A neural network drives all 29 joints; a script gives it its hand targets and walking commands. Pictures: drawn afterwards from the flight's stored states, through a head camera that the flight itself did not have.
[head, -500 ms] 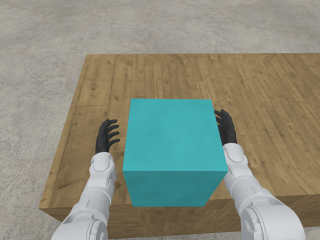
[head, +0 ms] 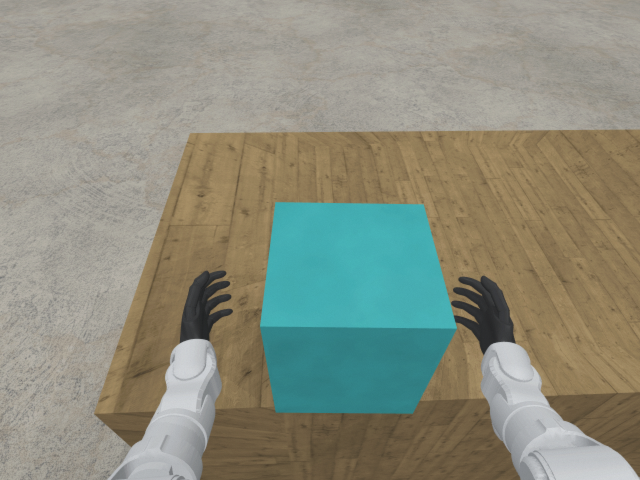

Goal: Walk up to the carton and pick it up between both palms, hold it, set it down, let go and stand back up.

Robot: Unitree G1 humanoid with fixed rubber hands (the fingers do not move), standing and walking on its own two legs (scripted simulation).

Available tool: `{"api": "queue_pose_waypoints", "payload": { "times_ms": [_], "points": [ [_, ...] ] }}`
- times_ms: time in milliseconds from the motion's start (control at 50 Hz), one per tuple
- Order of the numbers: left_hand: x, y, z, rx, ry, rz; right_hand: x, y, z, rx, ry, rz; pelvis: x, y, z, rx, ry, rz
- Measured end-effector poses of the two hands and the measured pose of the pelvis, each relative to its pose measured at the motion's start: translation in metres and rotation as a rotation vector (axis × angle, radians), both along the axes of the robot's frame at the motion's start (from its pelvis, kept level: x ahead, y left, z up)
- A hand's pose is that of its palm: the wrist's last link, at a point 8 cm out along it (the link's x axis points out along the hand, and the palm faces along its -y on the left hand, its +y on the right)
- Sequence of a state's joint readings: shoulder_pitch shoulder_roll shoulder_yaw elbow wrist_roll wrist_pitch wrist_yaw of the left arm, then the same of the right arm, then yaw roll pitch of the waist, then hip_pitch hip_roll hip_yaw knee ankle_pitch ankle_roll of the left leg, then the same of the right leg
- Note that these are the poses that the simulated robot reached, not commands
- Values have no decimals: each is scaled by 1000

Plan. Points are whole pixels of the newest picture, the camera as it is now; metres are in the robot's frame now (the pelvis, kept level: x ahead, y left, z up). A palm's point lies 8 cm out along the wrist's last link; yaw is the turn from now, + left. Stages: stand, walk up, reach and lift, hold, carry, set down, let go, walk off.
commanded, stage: set down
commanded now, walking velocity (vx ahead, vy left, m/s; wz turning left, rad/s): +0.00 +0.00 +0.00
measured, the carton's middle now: (346, 312) +0.37 -0.01 -0.01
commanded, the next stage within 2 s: none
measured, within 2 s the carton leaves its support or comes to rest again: neither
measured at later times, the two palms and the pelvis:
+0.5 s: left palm (173, 401) +0.23 +0.21 -0.01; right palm (519, 403) +0.25 -0.22 -0.02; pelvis -0.01 +0.00 +0.00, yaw +0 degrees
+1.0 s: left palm (164, 444) +0.19 +0.21 -0.02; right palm (546, 459) +0.19 -0.24 -0.02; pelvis +0.00 -0.01 +0.00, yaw +0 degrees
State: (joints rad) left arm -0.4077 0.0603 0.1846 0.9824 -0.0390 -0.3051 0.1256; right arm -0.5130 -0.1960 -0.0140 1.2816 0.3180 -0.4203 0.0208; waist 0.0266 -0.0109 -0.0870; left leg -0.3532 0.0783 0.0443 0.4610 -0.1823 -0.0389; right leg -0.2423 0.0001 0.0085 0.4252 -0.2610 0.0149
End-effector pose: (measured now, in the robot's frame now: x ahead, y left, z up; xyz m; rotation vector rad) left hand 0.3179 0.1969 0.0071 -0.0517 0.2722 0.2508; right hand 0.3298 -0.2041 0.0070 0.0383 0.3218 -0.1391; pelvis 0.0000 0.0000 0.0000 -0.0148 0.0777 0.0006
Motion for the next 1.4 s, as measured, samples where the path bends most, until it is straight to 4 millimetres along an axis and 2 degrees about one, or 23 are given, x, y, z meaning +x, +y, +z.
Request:
{"api": "queue_pose_waypoints", "payload": {
  "times_ms": [180,300,520,680,800,1060,1400],
  "points": [
    [-28,13,-4,9,-12,7,-23,-5,3,7,-52,20,-10,0,0,0,-15,0],
    [-48,15,-11,19,-8,2,-37,-6,-3,15,-44,35,-12,1,0,-1,-13,0],
    [-88,13,-22,34,17,-4,-84,-19,-25,7,-15,27,-9,-3,2,2,1,0],
    [-107,6,-24,35,26,-19,-113,-25,-26,-7,-22,29,-8,-6,3,6,3,1],
    [-114,8,-23,46,31,-22,-122,-28,-23,-17,-31,28,-7,-8,3,8,5,1],
    [-135,14,-32,59,94,-31,-145,-33,-32,-30,29,11,-4,-10,4,11,2,1],
    [-135,23,-39,72,163,-56,-144,-33,-38,-69,91,33,1,-11,5,12,8,1]
  ]
}}
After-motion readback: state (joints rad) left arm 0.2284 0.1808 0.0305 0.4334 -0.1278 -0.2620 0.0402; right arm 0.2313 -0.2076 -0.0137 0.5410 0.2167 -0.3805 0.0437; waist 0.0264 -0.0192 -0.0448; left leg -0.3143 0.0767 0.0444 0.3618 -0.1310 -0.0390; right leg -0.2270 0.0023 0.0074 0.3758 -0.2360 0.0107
